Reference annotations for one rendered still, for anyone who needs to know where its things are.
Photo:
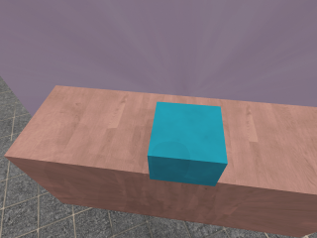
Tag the pedestal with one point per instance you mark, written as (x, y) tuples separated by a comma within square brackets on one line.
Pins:
[(89, 147)]

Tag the carton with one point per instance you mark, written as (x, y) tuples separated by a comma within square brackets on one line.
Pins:
[(187, 144)]

